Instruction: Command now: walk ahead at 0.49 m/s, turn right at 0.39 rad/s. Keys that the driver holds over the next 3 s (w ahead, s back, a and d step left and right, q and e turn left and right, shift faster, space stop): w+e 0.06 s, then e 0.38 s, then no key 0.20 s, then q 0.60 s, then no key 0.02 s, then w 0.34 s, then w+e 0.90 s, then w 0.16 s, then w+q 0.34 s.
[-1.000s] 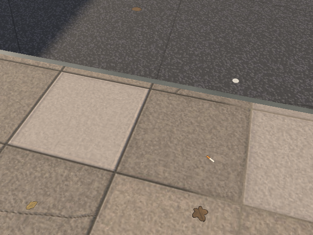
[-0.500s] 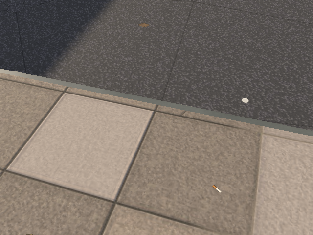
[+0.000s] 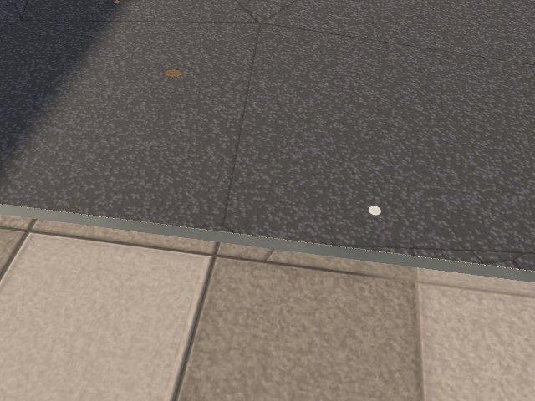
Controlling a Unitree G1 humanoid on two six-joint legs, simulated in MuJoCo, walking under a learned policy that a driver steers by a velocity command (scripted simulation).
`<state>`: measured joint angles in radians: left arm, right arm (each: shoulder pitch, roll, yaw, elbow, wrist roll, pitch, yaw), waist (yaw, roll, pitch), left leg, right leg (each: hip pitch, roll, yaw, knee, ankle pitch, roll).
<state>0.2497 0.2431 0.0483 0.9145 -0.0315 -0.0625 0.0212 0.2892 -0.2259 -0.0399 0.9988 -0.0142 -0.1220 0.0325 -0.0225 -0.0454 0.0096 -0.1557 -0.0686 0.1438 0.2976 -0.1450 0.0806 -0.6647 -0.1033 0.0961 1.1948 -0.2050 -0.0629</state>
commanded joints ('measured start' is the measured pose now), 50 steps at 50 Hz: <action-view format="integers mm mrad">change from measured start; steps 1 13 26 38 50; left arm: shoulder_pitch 67 -39 -57 -152 -153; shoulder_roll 40 82 152 100 114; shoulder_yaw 17 38 52 3 50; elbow -37 -182 -290 -282 -371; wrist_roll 10 26 40 -7 92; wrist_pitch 9 -3 23 -60 -1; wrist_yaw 3 -77 -11 -95 37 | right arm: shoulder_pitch -58 -34 -49 -27 -31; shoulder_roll -106 -215 -121 -99 -190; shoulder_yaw -15 -35 -24 1 -58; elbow -47 -69 -201 -188 -285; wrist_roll -7 38 5 -9 -7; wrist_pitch -20 73 104 79 -32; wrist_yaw -18 -82 -92 20 -37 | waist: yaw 52 63 -6 -9 -25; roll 92 130 -27 14 189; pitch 54 -49 -193 -79 -63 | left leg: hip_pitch -100 169 -421 -138 52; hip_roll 296 320 110 167 382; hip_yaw -148 37 -216 -139 -546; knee -214 250 797 259 -4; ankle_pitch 103 746 -185 -66 327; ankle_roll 135 22 -141 -184 216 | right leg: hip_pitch -42 199 410 290 138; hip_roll -40 118 -66 -63 115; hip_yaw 53 -192 190 259 -15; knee -58 -621 -855 -851 -162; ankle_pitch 139 104 467 -274 -429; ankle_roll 16 -37 -208 -94 66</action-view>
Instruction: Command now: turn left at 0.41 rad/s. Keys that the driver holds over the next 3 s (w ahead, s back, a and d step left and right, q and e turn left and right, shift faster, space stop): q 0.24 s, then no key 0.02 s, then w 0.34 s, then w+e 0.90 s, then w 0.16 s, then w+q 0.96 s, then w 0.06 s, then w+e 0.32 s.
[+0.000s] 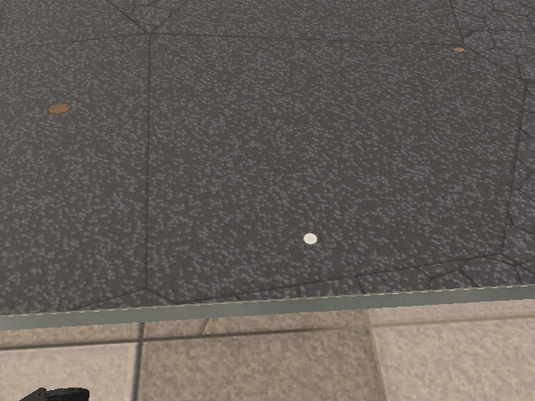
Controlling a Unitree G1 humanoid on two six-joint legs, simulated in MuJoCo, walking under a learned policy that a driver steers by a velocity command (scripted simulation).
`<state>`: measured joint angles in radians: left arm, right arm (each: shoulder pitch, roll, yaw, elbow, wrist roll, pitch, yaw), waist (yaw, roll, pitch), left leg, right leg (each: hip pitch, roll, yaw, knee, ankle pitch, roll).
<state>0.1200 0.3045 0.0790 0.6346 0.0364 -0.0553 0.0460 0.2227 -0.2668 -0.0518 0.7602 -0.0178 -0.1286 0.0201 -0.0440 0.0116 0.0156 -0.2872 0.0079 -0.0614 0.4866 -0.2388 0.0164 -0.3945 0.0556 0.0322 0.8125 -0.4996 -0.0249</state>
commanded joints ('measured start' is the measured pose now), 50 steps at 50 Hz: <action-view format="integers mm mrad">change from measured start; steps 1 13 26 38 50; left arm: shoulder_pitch -14 -28 330 457 33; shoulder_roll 44 82 30 -117 -80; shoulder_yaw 15 20 -6 -85 -69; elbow -93 -134 73 162 133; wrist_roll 31 -10 33 71 12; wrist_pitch -7 -68 -48 -63 -33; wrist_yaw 8 -22 -74 -114 -153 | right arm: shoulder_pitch -13 -15 -118 382 161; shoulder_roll -141 -198 -40 -196 -12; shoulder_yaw -43 -57 4 -31 29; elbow -56 -67 -92 8 65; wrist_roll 6 -44 -52 -41 -85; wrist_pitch -25 49 82 37 -14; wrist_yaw -31 -28 28 -1 -26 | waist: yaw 13 -31 110 -100 38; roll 104 -112 -107 272 30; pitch -71 -49 68 -400 37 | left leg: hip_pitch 198 -248 -392 867 185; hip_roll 265 -13 40 377 230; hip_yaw -289 -8 29 -495 185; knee -184 661 197 -108 -397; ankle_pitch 451 -275 11 133 495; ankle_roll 243 -67 25 429 204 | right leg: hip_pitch -126 326 568 -167 -290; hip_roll -57 -350 -384 4 -177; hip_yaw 32 99 49 -86 2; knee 145 -615 -791 110 71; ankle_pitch -112 852 310 -35 554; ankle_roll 46 -255 -273 -28 -56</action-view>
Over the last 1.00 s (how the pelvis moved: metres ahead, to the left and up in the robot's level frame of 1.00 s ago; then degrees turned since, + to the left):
0.26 -0.03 0.00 -11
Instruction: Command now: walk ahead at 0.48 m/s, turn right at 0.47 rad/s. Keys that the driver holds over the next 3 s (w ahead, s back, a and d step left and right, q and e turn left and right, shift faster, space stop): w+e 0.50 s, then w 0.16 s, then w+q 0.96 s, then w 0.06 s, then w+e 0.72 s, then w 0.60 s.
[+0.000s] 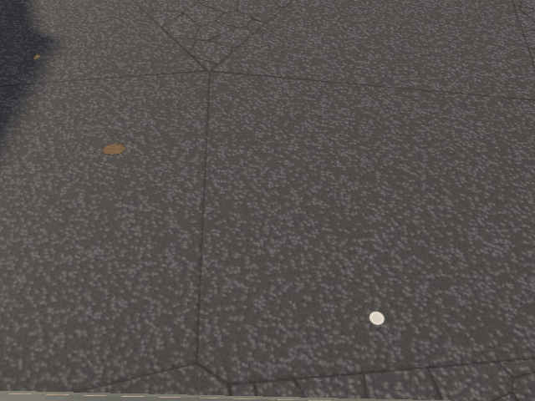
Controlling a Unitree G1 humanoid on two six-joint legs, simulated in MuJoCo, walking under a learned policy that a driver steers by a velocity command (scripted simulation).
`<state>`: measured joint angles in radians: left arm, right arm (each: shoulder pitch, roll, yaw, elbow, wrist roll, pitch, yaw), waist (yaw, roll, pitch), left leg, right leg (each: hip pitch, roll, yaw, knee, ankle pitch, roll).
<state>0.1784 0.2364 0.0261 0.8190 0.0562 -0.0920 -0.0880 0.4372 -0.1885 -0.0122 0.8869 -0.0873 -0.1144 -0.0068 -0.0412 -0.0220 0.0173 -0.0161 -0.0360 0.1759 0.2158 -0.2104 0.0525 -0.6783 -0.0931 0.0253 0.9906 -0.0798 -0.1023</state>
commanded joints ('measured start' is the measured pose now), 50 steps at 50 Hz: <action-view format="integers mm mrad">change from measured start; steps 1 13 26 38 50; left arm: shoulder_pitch -57 -113 76 106 -201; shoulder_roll -9 107 162 59 86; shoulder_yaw -18 41 41 -3 -16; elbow -60 -72 44 -78 -165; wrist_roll -5 -28 -3 66 -146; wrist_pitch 13 7 -59 14 -17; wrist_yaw -21 24 18 79 49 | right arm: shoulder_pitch -26 97 -226 -188 144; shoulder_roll -98 -214 -54 -20 -130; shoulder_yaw -8 -46 40 52 -16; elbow -42 88 -153 -101 59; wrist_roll -11 -13 12 6 151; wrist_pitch -27 14 46 -14 54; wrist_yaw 8 15 -1 58 -53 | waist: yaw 29 79 20 71 -44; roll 70 128 -13 -29 56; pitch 35 37 23 -27 93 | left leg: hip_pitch -89 230 -173 -227 -306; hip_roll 271 332 58 341 81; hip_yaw -28 105 -117 -794 -495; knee -122 169 610 254 673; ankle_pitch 524 1105 -54 -53 -212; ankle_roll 167 91 -76 378 95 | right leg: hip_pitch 16 200 17 -413 324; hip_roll -16 177 114 65 36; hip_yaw -9 -118 224 239 83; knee -156 -446 -793 462 -751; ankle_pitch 164 -18 -116 -184 493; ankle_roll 29 -49 -160 109 100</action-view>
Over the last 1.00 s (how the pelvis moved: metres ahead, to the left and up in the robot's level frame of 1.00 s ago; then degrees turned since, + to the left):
0.24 0.10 0.01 5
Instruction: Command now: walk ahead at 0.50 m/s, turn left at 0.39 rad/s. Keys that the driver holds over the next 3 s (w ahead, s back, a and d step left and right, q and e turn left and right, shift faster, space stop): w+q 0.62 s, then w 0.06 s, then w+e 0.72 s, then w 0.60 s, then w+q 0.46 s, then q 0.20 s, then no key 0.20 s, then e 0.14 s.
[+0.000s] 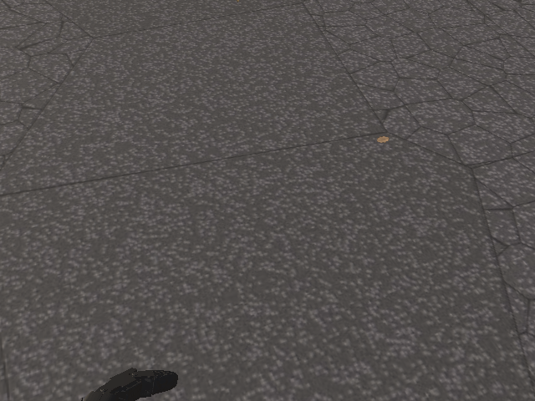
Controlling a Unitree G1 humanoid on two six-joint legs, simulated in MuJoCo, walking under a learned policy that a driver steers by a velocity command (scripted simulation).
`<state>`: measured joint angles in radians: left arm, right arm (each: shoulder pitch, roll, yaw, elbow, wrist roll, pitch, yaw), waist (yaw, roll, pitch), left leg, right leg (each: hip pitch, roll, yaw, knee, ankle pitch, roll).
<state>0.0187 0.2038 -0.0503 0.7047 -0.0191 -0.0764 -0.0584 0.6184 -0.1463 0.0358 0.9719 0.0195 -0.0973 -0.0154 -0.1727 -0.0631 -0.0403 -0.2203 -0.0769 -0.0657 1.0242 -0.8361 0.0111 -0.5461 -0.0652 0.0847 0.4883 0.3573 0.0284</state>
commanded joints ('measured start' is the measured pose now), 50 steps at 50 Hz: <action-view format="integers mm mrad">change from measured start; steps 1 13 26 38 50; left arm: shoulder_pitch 82 184 344 56 -114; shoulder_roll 117 116 125 119 118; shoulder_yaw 75 114 121 130 114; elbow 2 176 118 70 -3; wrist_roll -42 40 50 23 -3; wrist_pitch -40 -23 1 -7 -27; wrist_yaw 16 79 78 69 -8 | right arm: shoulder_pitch -23 -281 -200 -329 -259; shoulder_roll -146 -96 -436 -229 -252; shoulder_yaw -63 -108 -214 -141 -151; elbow -16 -226 -275 -274 -161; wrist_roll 24 -1 12 -4 -17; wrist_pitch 62 62 68 10 22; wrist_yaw -48 -28 37 7 -11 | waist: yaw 119 98 73 165 100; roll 104 -57 373 111 126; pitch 106 111 -177 -20 70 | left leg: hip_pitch -36 -554 502 50 348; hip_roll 81 227 305 229 309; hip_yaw -203 -74 -411 -130 16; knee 60 188 -495 -808 -712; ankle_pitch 477 719 598 1019 1283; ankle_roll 113 -51 343 213 144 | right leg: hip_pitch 286 167 -160 -144 -157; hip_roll -13 -227 -2 -45 58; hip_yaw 4 -17 -295 -35 -107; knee -347 -284 797 331 52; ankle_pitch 174 -408 -612 -327 -402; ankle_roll -43 -204 31 -16 -128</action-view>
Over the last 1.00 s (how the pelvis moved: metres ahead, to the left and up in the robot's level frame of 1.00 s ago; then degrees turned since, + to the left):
0.56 -0.15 -0.10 -16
